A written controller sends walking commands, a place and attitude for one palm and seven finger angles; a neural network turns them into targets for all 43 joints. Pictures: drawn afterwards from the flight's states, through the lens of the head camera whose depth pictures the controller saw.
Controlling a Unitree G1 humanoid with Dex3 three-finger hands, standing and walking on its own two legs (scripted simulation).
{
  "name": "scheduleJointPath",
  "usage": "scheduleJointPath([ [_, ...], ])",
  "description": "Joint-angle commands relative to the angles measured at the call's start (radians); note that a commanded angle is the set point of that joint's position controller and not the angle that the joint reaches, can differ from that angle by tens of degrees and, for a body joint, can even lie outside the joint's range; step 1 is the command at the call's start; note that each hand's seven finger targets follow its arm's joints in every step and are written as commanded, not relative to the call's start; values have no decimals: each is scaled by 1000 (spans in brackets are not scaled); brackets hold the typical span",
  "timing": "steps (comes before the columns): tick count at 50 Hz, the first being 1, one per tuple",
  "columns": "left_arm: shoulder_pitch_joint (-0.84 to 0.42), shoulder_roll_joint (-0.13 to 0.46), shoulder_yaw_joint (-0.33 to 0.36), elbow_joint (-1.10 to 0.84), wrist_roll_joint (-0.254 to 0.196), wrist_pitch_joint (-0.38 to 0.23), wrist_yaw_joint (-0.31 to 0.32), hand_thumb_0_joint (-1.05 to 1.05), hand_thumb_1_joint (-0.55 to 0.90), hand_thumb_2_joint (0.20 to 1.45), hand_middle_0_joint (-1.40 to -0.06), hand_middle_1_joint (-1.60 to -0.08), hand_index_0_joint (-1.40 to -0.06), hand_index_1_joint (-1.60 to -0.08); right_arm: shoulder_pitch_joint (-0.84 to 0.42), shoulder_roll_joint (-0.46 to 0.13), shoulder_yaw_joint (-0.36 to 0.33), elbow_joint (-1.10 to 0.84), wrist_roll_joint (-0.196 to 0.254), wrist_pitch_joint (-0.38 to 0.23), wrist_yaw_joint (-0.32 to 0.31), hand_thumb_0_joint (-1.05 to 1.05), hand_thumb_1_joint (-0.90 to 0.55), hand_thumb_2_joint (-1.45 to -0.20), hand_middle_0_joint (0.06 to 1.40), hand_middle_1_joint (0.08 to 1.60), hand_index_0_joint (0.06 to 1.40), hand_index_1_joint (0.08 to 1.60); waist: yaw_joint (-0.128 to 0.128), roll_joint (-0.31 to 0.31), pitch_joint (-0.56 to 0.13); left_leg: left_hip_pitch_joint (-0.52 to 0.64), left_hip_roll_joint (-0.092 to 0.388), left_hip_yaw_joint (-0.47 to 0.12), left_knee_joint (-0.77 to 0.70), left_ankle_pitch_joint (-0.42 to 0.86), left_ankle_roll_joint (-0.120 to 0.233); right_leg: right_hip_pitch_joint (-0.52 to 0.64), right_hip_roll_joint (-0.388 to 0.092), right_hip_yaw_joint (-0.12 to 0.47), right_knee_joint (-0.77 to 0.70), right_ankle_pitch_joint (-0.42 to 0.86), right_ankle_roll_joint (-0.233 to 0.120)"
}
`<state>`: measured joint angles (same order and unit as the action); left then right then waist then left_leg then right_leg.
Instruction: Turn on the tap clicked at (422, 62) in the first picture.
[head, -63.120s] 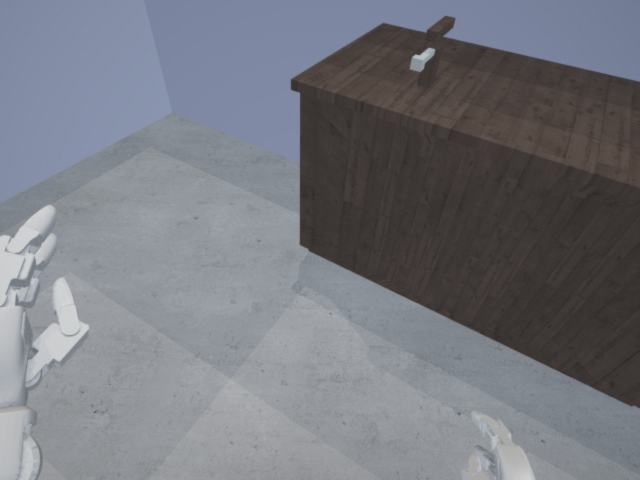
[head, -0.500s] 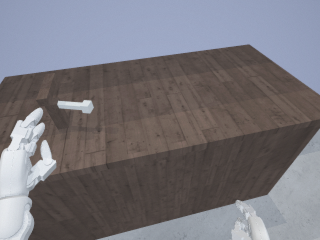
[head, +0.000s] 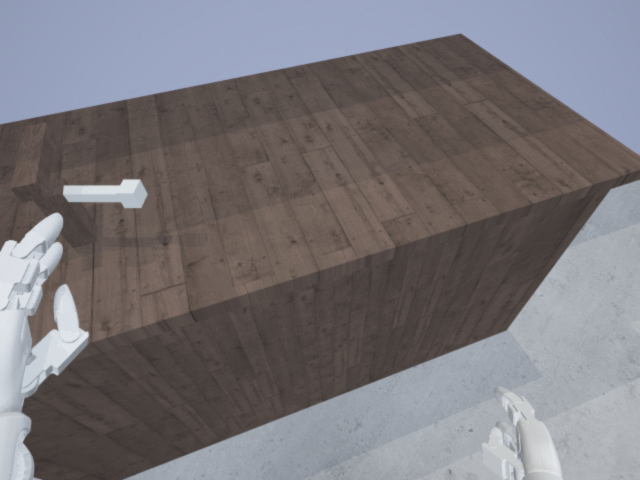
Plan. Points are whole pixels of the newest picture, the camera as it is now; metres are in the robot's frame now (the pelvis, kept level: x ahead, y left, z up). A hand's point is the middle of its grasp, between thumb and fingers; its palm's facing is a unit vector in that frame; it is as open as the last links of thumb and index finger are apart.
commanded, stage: step back with the hand held close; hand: left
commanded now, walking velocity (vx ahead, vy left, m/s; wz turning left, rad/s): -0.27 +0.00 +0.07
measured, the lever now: (132, 193) +0.45 +0.29 +0.11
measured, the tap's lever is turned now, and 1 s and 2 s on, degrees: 68 68 68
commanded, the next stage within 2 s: stop stepping back and stand still in 0.86 s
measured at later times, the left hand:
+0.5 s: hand (12, 435) +0.13 +0.24 +0.16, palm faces +0.49 -0.76 -0.43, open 7.4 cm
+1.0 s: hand out of the picture +0.05 +0.18 +0.17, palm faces +0.34 -0.85 -0.41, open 7.4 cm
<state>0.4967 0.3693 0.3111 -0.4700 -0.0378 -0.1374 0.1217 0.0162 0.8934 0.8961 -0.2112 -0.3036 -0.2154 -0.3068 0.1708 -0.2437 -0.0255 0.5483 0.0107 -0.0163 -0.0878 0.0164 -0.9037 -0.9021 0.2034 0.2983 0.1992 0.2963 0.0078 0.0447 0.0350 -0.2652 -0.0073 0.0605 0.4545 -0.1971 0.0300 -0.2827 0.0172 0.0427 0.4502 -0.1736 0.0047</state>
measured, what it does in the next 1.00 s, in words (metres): walks backwards: right foot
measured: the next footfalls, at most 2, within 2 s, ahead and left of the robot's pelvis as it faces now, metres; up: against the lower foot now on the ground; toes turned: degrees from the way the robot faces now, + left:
right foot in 0.90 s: -0.20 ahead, -0.13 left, +0.00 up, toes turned +0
left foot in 1.16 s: -0.20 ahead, +0.09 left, +0.00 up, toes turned +4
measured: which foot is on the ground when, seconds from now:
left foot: down 0.00-0.92, up 0.94-1.00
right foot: down 0.00-0.62, up 0.64-0.88, down 0.90-1.00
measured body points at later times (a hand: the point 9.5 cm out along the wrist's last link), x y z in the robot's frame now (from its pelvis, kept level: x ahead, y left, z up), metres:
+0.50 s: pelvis -0.07 -0.01 -0.02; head -0.05 -0.02 +0.43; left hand +0.10 +0.28 +0.18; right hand +0.11 -0.23 -0.11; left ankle +0.02 +0.10 -0.73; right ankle +0.04 -0.12 -0.74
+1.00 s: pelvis -0.18 -0.04 +0.00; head -0.14 -0.05 +0.45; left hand +0.03 +0.22 +0.19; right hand +0.02 -0.25 -0.10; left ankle -0.09 +0.08 -0.71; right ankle -0.23 -0.13 -0.74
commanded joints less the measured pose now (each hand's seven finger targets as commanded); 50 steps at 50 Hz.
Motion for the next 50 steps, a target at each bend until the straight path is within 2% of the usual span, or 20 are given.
scheduleJointPath([
  [1, -9, 156, 137, -202, -2, -61, 42, 0, 900, 900, -200, -300, -200, -300, -84, -101, -37, -162, 1, -50, -8, 0, -900, -900, 200, 300, 200, 300, 10, -7, -179, -15, 106, -85, -61, 125, 5, 79, -56, 24, -9, 193, 3],
  [10, -60, 153, 134, -244, 21, -90, 70, 0, 900, 900, -200, -300, -200, -300, -67, -104, -29, -144, 2, -81, -17, 0, -900, -900, 200, 300, 200, 300, -6, 5, -122, -152, 105, -139, -96, -287, 23, 9, -50, 40, -43, -102, -2],
  [16, -90, 127, 141, -223, 51, -97, 76, 0, 900, 900, -200, -300, -200, -300, -72, -113, -30, -140, -6, -106, -25, 0, -900, -900, 200, 300, 200, 300, 3, 116, -120, -412, 194, -234, -229, -514, 73, 216, 27, -11, 194, -33, 24],
  [18, -92, 130, 149, -214, 53, -96, 72, 0, 900, 900, -200, -300, -200, -300, -71, -108, -34, -137, -7, -114, -22, 0, -900, -900, 200, 300, 200, 300, 4, 79, -113, -430, 188, -218, -187, -509, 76, 213, 21, 4, 196, -18, 21],
  [20, -80, 138, 156, -224, 49, -95, 70, 0, 900, 900, -200, -300, -200, -300, -69, -99, -35, -135, -7, -120, -18, 0, -900, -900, 200, 300, 200, 300, -1, -1, -110, -388, 130, -156, -70, -461, 58, 144, -22, 85, 92, -11, -1],
  [23, -111, 158, 140, -273, 27, -86, 73, 0, 900, 900, -200, -300, -200, -300, -41, -69, -33, -90, -10, -112, 5, 0, -900, -900, 200, 300, 200, 300, -17, -209, -121, -111, 2, -47, 295, -266, -21, -202, -242, 333, -176, -151, -115],
  [25, -107, 169, 142, -284, 23, -84, 78, 0, 900, 900, -200, -300, -200, -300, -37, -49, -30, -73, -13, -106, 16, 0, -900, -900, 200, 300, 200, 300, -29, -240, -189, -22, -5, -46, 398, -195, -32, -192, -296, 302, -178, 19, -146],
  [28, -90, 179, 156, -282, 18, -86, 74, 0, 900, 900, -200, -300, -200, -300, -47, -64, -27, -87, -7, -99, 15, 0, -900, -900, 200, 300, 200, 300, -27, -163, -156, -1, 17, -54, 145, -178, -15, -177, -217, 194, -102, 22, -81],
  [30, -65, 164, 163, -295, 16, -100, 79, 0, 900, 900, -200, -300, -200, -300, -78, -100, -29, -107, -8, -100, -1, 0, -900, -900, 200, 300, 200, 300, -6, 128, -128, -127, 185, -248, -115, -138, 40, -117, -26, 38, 101, -58, 6],
  [31, -48, 164, 181, -287, 20, -108, 83, 0, 900, 900, -200, -300, -200, -300, -93, -101, -33, -116, -7, -107, -7, 0, -900, -900, 200, 300, 200, 300, 0, 251, -180, -288, 305, -334, -247, -285, 84, 41, 39, -21, 345, -152, 28],
  [32, -39, 162, 192, -281, 27, -108, 84, 0, 900, 900, -200, -300, -200, -300, -74, -92, -46, -114, -11, -121, -10, 0, -900, -900, 200, 300, 200, 300, -8, 257, -202, -424, 368, -383, -352, -455, 128, 150, 80, 7, 602, -206, 30],
  [35, -85, 114, 136, -247, 11, -78, 87, 0, 900, 900, -200, -300, -200, -300, -62, -73, -54, -64, -25, -152, -6, 0, -900, -900, 200, 300, 200, 300, -4, 61, -136, -107, 335, -308, -203, -48, 134, -172, 37, 39, 620, -275, 21],
  [39, -166, 87, 56, -300, 6, -42, 89, 0, 900, 900, -200, -300, -200, -300, -94, -69, -29, -36, -23, -174, 2, 0, -900, -900, 200, 300, 200, 300, -11, 191, -166, 60, 294, -241, -229, 8, 92, -123, 19, -10, 369, -301, 17],
  [41, -169, 87, 44, -278, -3, -26, 85, 0, 900, 900, -200, -300, -200, -300, -103, -69, -19, -24, -24, -172, 8, 0, -900, -900, 200, 300, 200, 300, -1, 177, -184, 61, 270, -221, -259, -22, 72, -46, 37, -36, 205, -295, 8],
  [43, -175, 121, 73, -296, -8, -30, 75, 0, 900, 900, -200, -300, -200, -300, -128, -69, -17, -30, -23, -160, 9, 0, -900, -900, 200, 300, 200, 300, 15, 136, -170, 33, 212, -153, -211, -69, 25, 20, 32, -57, -56, -156, -6],
  [44, -152, 178, 122, -325, -1, -43, 70, 0, 900, 900, -200, -300, -200, -300, -137, -65, -20, -39, -28, -145, 11, 0, -900, -900, 200, 300, 200, 300, 14, 67, -162, 27, 165, -118, -114, -71, -8, 10, -21, -6, -190, -18, -27],
  [46, -155, 245, 166, -319, -7, -77, 62, 0, 900, 900, -200, -300, -200, -300, -141, -27, -8, -49, -19, -120, 11, 0, -900, -900, 200, 300, 200, 300, 16, -176, -181, -7, 31, 23, 234, -157, -81, -83, -280, 242, -246, 296, -106],
  [47, -125, 227, 159, -320, 4, -80, 63, 0, 900, 900, -200, -300, -200, -300, -145, -31, -24, -61, -5, -119, 7, 0, -900, -900, 200, 300, 200, 300, 34, -253, -218, -174, -16, -13, 384, -275, -71, 74, -293, 225, -143, 736, -78],
  [48, -40, 233, 190, -280, 11, -60, 55, 0, 900, 900, -200, -300, -200, -300, -135, -26, -25, -83, -4, -112, 9, 0, -900, -900, 200, 300, 200, 300, 28, -298, -256, -253, -18, -52, 450, -282, -61, 183, -282, 166, -50, 952, -48],
  [50, 65, 179, 185, -206, 7, -39, 42, 0, 900, 900, -200, -300, -200, -300, -100, -8, -9, -104, -2, -88, 14, 0, -900, -900, 200, 300, 200, 300, -1, -201, -288, -254, -2, -42, 450, -207, -64, 247, -267, 122, 14, 883, -103],
])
